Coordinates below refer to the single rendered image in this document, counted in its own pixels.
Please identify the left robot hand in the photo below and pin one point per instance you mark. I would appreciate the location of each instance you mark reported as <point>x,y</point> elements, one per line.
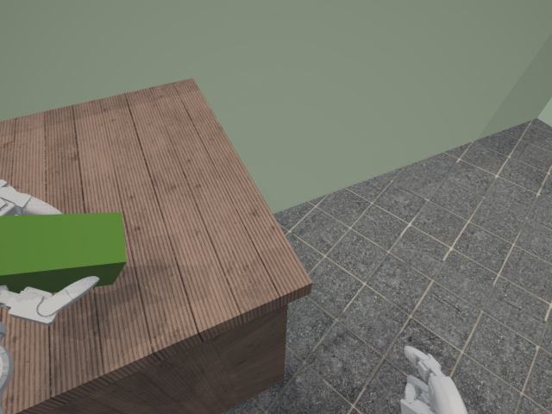
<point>32,304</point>

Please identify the sponge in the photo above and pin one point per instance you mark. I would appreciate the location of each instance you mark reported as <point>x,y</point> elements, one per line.
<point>50,252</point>

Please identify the table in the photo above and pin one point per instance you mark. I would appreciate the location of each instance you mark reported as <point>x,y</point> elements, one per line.
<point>195,322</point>

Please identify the right robot hand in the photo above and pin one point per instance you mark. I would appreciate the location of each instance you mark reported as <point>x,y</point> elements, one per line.
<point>440,396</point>

